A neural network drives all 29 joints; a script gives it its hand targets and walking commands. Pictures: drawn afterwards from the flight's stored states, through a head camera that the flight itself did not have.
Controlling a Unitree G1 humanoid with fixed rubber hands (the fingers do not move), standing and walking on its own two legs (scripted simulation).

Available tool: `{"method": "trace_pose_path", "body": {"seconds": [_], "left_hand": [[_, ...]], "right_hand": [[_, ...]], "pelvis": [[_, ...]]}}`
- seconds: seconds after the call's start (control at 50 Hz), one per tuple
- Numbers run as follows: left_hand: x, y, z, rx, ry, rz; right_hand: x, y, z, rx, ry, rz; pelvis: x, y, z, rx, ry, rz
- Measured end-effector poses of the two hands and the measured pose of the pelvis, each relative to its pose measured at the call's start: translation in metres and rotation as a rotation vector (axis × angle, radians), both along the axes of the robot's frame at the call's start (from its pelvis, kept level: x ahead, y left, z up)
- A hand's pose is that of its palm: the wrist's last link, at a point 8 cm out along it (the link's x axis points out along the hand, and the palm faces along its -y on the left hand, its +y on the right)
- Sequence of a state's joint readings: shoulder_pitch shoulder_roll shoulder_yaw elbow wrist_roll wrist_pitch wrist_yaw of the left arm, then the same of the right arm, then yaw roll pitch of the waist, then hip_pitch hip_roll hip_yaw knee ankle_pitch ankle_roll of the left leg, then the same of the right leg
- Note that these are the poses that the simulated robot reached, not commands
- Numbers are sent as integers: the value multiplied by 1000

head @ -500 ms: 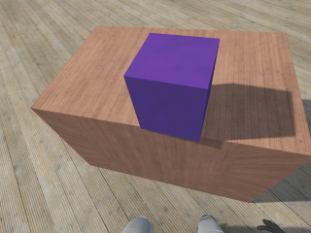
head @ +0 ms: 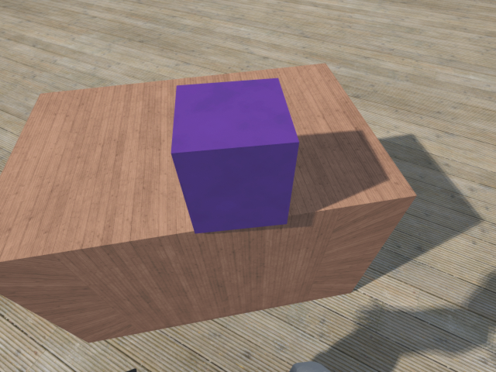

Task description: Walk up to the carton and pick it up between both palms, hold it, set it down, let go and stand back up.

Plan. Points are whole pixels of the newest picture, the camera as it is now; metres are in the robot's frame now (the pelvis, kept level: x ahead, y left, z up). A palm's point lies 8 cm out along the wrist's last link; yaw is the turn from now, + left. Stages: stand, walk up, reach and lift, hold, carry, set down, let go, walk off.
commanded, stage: walk up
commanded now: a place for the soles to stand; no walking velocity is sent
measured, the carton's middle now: (234, 158) +0.53 +0.01 +0.02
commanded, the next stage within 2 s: none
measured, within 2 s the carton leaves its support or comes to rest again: neither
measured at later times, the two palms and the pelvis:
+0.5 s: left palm (112, 363) +0.19 +0.25 -0.13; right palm (389, 359) +0.15 -0.23 -0.13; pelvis +0.09 +0.02 -0.01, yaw -9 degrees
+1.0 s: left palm (117, 336) +0.23 +0.25 -0.12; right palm (402, 365) +0.14 -0.25 -0.13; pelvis +0.10 +0.01 +0.00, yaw -7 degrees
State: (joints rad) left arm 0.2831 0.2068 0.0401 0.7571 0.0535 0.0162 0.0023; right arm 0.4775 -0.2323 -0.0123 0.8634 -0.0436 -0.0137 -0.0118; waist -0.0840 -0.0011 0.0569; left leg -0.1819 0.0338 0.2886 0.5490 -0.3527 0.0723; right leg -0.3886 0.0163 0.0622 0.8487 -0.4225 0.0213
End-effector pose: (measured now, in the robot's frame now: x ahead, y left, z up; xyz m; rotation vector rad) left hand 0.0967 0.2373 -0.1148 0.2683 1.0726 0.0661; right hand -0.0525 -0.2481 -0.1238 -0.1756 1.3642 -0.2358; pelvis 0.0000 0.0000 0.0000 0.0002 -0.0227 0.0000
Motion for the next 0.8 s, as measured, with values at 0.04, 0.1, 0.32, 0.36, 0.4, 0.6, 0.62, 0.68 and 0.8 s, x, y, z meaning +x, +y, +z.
{"method": "trace_pose_path", "body": {"seconds": [0.04,0.1,0.32,0.36,0.4,0.6,0.62,0.68,0.8], "left_hand": [[11,-7,-2,-13,17,-32],[36,-20,-2,-21,13,-78],[82,-29,-5,30,-30,-25],[75,-17,-2,46,6,-8],[72,-7,0,51,31,-6],[112,25,-21,32,44,-44],[116,24,-21,31,39,-51],[120,18,-19,19,37,-70],[122,10,-9,8,55,-80]], "right_hand": [[-13,4,1,3,39,-40],[-28,9,1,12,98,-88],[53,-7,-24,45,50,-41],[96,-8,-20,36,-54,-19],[137,-5,-14,28,-153,1],[222,22,-1,-3,-358,2],[224,21,1,-6,-359,2],[226,13,3,-11,-350,7],[215,4,2,-9,-305,9]], "pelvis": [[6,2,1,-1,-2,-23],[17,2,0,1,-1,-53],[61,-7,-11,11,-6,-127],[69,-3,-7,12,-9,-132],[76,1,-4,13,-8,-136],[93,20,-16,21,-20,-160],[94,19,-16,22,-15,-164],[95,17,-13,7,-12,-157],[96,16,-5,3,-1,-148]]}}
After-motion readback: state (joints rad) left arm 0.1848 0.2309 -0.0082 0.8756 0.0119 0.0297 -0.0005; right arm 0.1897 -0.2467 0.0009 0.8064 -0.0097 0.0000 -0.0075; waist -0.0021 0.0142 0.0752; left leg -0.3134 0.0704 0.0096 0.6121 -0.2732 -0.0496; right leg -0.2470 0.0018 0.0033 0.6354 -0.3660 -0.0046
